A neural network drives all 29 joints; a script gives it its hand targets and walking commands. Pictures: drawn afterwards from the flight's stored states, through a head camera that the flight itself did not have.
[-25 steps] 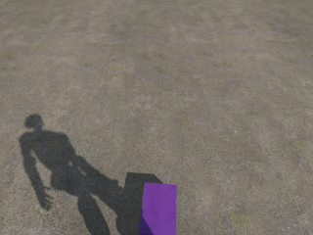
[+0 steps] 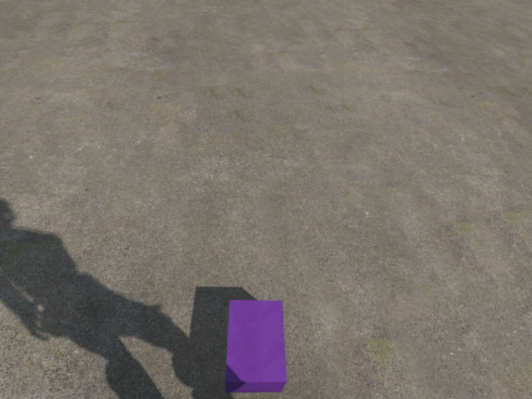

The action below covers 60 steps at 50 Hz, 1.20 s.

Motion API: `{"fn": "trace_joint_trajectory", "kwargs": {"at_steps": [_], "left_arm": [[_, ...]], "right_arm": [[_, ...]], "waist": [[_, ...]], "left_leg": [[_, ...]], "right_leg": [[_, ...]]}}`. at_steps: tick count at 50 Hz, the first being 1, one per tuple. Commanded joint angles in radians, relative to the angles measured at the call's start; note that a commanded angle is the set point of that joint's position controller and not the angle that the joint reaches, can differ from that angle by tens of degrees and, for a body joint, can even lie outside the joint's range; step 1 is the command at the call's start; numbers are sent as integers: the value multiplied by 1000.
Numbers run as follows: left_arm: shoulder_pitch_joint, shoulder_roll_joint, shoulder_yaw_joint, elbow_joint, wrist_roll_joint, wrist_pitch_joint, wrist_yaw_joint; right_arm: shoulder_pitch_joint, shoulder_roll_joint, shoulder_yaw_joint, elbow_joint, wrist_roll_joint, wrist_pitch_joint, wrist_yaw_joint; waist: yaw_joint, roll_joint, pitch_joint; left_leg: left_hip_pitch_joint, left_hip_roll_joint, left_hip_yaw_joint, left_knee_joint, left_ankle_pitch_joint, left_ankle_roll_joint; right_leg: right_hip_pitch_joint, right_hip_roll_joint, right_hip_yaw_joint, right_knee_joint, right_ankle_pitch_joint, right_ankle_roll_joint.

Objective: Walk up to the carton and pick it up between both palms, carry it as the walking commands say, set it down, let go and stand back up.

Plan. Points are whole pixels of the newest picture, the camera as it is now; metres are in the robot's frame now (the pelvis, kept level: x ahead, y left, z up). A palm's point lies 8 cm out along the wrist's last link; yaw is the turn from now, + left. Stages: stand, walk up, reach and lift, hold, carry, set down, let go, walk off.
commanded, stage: walk up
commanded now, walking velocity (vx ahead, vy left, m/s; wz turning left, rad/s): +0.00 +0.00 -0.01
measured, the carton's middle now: (254, 345) +0.41 +0.00 -0.70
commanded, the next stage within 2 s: stand in 1.00 s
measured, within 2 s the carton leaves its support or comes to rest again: neither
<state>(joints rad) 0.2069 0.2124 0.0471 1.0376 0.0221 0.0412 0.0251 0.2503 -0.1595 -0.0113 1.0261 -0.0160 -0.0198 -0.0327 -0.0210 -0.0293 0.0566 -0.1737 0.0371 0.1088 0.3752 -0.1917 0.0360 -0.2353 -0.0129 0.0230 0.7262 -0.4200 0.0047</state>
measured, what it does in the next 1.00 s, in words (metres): steps on the spot: right foot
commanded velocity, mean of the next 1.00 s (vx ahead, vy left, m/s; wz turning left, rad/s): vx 0.00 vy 0.00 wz -0.01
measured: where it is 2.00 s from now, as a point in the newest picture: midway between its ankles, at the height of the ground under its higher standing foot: outside the picture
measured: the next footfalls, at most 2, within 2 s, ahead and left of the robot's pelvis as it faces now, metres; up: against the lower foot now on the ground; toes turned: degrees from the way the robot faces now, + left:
right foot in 0.16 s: -0.01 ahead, -0.14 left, +0.00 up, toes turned +2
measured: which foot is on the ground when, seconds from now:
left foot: down 0.00-1.00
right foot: up 0.00-0.14, down 0.16-1.00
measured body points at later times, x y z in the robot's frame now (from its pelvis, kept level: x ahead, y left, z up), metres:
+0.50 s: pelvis -0.02 -0.05 +0.00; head -0.01 -0.05 +0.45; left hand -0.03 +0.16 -0.16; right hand -0.04 -0.27 -0.17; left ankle +0.01 +0.09 -0.75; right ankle -0.05 -0.14 -0.75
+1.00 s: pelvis +0.01 -0.06 +0.00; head +0.02 -0.06 +0.44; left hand -0.02 +0.16 -0.16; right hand -0.02 -0.28 -0.17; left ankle +0.01 +0.09 -0.75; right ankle -0.05 -0.14 -0.75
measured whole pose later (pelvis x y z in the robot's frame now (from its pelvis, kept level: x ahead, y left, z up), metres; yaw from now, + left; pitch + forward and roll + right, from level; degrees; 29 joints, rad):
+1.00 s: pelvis +0.01 -0.06 +0.00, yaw +1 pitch -2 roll +1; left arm 0.32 0.12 0.03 1.14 0.00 -0.03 0.05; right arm 0.30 -0.14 -0.03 1.17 -0.01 0.00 -0.04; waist -0.01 0.00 0.05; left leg -0.15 0.07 0.07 0.37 -0.19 -0.04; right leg -0.05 0.02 -0.05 0.36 -0.29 -0.04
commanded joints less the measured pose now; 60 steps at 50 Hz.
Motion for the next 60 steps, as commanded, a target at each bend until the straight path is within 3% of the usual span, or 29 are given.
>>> {"fn": "trace_joint_trajectory", "kwargs": {"at_steps": [1, 3, 6, 8, 10, 13, 26, 45, 60], "left_arm": [[45, 34, 5, -7, -4, -6, 3], [49, 25, 1, -2, -8, -12, 6], [110, 4, -8, 28, -13, -35, 11], [134, 21, 1, 41, -7, -51, 14], [80, 31, -12, 50, 1, -54, 7], [72, 22, -15, 46, -5, -59, 9], [147, -13, -12, 76, -16, -65, 16], [190, -19, -7, 91, -23, -70, 24], [191, 5, -7, 98, -23, -74, 27]], "right_arm": [[63, -149, -30, 12, -5, -8, -7], [73, -151, -33, 28, -4, -4, -7], [64, -140, -40, 37, 3, 5, 0], [86, -102, -39, 39, 3, 7, 6], [75, -65, -27, 52, 2, 17, 8], [113, -71, -31, 80, -2, 20, 9], [142, -48, -29, 126, 1, 14, -3], [135, -46, -27, 143, 2, 20, -12], [99, -67, -28, 136, -1, 19, -11]], "waist": [[-7, 179, -24], [-7, 176, -24], [25, 157, -33], [32, 110, -43], [11, -15, 32], [-5, -59, 61], [3, 5, 61], [13, 13, 28], [19, 18, 23]], "left_leg": [[76, 218, -201, -166, 237, 64], [83, 223, -211, -163, 225, 69], [39, 188, -195, -135, 150, 43], [-28, 142, -181, -109, 41, 19], [9, 53, -93, -72, 7, -26], [51, 61, -91, -47, 45, -27], [42, 79, -86, -58, 106, -40], [46, 91, -73, -30, 187, -46], [50, 98, -68, -9, 199, -44]], "right_leg": [[-8, -2, -13, -106, -2, 5], [12, 3, -21, -193, 26, 4], [130, -3, -53, -402, 191, 0], [209, -81, 6, -428, 240, -19], [73, -123, 92, -491, 148, -54], [0, -123, 94, -508, 91, -53], [39, -109, 63, -490, 199, -48], [111, -101, 8, -432, 444, -45], [106, -101, 5, -421, 464, -48]]}}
